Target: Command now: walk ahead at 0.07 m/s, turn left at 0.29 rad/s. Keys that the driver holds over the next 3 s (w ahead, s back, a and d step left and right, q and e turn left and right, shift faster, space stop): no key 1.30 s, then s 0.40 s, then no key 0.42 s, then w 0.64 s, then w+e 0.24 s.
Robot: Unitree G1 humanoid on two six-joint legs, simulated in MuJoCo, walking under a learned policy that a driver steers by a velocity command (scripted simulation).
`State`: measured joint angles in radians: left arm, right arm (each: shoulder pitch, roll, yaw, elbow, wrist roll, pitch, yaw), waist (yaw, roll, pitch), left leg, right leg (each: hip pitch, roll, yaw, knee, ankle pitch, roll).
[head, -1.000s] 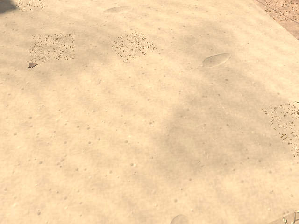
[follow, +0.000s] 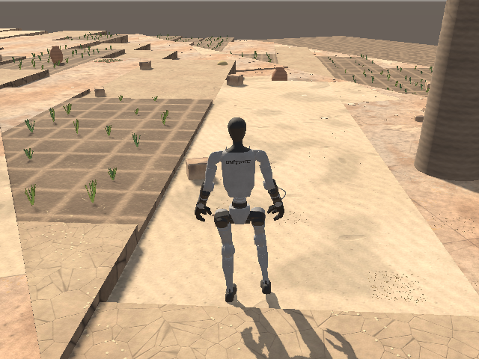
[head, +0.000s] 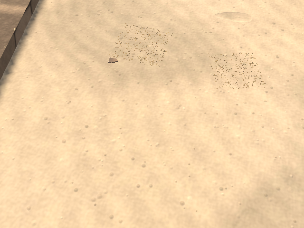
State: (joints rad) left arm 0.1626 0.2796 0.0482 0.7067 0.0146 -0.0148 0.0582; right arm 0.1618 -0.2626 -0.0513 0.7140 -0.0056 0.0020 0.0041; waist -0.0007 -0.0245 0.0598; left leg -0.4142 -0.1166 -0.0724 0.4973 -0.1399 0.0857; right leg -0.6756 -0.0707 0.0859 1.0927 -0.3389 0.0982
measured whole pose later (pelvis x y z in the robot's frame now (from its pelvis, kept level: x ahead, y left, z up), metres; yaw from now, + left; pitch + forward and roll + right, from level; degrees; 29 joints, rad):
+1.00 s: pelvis +0.09 -0.08 +0.00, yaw +2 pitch -2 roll +0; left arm 0.20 0.21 0.05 0.87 0.00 -0.02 0.01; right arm 0.21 -0.21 -0.06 0.93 0.00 0.03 -0.05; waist 0.00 0.01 0.04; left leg -0.17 -0.02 -0.14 0.51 -0.31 -0.04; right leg -0.20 0.04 0.01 0.53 -0.30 -0.03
